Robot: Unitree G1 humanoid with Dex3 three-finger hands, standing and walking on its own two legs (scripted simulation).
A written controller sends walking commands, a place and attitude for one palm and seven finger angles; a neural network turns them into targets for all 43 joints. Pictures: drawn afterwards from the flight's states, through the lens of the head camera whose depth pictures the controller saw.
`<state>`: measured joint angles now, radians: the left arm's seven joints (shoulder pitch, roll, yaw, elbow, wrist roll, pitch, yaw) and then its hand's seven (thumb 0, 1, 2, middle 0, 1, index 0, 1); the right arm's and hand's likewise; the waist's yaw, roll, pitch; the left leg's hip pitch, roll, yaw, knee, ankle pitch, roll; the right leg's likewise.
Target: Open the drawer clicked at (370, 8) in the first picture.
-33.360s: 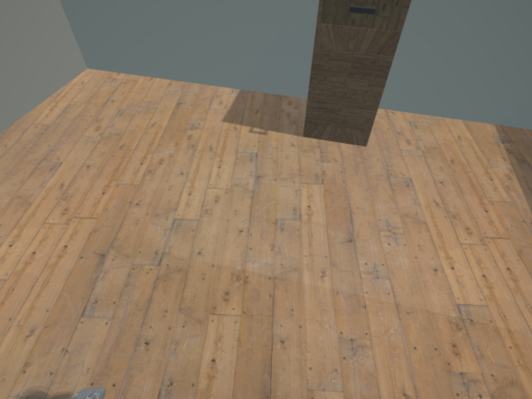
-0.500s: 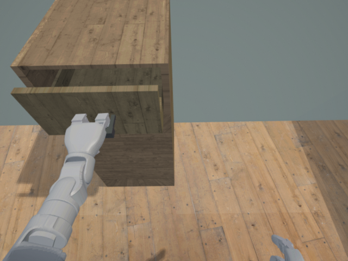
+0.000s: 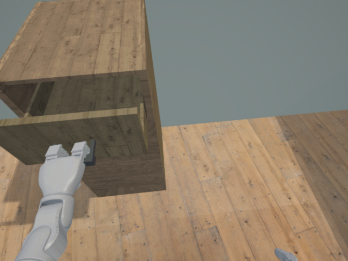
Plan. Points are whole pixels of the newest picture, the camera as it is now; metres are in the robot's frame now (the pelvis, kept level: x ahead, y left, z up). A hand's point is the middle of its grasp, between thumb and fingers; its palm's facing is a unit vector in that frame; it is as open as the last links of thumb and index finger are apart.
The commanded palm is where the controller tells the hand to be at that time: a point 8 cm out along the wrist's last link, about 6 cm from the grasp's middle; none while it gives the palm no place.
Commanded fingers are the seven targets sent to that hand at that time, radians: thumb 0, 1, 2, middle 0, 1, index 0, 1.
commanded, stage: pull the drawer open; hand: left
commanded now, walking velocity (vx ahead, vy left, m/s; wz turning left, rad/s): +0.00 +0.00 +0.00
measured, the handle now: (72, 153) +0.37 +0.26 +0.02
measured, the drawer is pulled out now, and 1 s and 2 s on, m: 0.13 0.24 0.24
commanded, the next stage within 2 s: open the thumb to release the handle in 1.26 s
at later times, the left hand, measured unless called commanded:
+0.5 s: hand (73, 188) +0.29 +0.24 +0.00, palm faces -0.03 -0.03 -1.00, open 5.7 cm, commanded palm +0.24 +0.24 +0.05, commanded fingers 0.00 0.90 0.90 -0.40 -1.35 -0.40 -1.35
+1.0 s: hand (64, 230) +0.20 +0.24 +0.00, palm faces +0.01 -0.06 -1.00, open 5.7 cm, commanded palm +0.18 +0.24 +0.05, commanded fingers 0.00 0.90 0.90 -0.40 -1.35 -0.40 -1.35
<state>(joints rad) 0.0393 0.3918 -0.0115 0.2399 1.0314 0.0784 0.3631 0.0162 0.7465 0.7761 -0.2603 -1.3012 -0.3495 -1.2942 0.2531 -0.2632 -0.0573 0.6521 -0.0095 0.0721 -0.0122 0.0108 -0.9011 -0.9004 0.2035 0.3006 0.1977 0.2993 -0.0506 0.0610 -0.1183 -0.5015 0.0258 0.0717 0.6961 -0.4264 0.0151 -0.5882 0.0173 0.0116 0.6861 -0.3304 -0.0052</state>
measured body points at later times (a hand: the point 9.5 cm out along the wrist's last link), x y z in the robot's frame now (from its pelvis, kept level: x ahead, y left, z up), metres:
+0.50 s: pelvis -0.02 -0.01 +0.00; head +0.03 -0.04 +0.45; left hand +0.29 +0.24 +0.05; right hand +0.17 -0.24 -0.11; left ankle -0.06 +0.10 -0.72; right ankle +0.00 -0.12 -0.72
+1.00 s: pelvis +0.00 -0.01 -0.01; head +0.05 -0.03 +0.44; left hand +0.19 +0.24 +0.05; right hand +0.21 -0.24 -0.11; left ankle -0.06 +0.10 -0.72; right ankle +0.00 -0.12 -0.72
